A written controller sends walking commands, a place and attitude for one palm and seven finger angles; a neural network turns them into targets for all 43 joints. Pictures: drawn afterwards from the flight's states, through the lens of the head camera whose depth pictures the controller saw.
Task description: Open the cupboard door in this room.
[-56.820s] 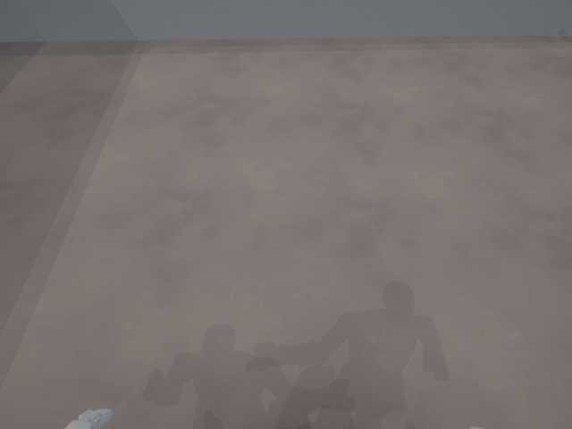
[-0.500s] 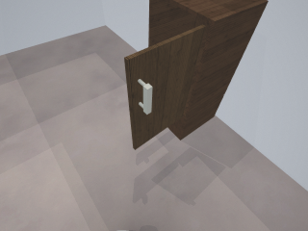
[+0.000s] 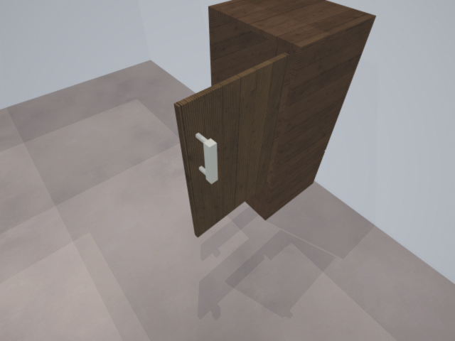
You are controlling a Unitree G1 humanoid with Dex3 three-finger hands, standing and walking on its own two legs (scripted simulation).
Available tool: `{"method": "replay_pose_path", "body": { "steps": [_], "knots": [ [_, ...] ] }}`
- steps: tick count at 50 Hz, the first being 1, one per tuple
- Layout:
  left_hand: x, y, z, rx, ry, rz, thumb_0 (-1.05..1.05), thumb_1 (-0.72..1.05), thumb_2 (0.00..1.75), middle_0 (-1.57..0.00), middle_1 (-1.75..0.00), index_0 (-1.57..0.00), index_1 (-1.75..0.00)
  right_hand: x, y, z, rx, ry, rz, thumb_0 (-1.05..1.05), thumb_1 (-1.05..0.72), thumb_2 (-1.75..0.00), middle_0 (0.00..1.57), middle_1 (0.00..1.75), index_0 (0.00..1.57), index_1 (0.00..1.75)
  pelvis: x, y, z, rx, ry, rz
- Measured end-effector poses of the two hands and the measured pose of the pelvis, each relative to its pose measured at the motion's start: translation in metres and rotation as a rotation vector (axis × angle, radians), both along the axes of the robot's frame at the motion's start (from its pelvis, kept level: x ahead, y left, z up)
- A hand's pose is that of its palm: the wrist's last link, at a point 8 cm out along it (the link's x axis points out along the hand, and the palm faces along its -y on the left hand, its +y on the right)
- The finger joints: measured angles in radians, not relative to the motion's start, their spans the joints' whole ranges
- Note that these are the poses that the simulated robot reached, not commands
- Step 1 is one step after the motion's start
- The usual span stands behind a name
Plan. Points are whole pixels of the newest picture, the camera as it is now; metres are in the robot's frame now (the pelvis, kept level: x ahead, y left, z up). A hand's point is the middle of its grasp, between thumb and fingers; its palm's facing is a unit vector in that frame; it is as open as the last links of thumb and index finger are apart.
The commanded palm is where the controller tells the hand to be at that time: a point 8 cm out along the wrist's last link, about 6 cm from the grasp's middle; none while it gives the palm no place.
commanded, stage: let the arm hang, fingers relaxed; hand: left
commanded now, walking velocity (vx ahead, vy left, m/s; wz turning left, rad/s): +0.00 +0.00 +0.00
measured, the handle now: (205, 158) +0.57 +0.09 -0.05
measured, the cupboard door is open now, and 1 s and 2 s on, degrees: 92 92 92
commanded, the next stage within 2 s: look to check the result in 0.12 s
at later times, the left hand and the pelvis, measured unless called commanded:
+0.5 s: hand out of the picture +0.00 +0.15 -0.17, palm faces +0.05 -0.98 -0.19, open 7.3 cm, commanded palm none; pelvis +0.02 -0.01 +0.00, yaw +0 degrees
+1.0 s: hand out of the picture +0.02 +0.14 -0.17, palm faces +0.05 -0.98 -0.20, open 7.3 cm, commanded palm none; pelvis +0.04 -0.03 +0.00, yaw +0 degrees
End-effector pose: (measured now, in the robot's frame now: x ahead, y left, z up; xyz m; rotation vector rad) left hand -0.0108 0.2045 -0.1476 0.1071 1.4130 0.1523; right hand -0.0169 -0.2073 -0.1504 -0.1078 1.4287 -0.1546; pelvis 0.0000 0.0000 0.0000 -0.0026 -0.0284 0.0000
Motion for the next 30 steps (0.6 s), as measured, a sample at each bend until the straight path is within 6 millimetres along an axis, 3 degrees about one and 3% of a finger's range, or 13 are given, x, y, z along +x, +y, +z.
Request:
{"method": "replay_pose_path", "body": {
  "steps": [15,30],
  "knots": [
    [0.002,0.006,0.006,0.03,0.039,0.014,0.01,0.91,0.9,-0.2,-0.3,-0.2,-0.3,0.016,-0.008,0.0,-0.003,0.016,0.015,0.0,-0.91,-0.9,0.2,0.3,0.2,0.3,0.013,-0.005,0.002,0.004,0.005,0.002],
    [0.01,-0.006,0.006,0.023,0.047,0.018,0.0,0.91,0.9,-0.2,-0.3,-0.2,-0.3,0.04,-0.023,0.001,-0.019,-0.006,0.03,0.01,-0.92,-0.9,0.2,0.3,0.2,0.3,0.026,-0.013,0.002,0.011,0.005,0.001]
  ]
}}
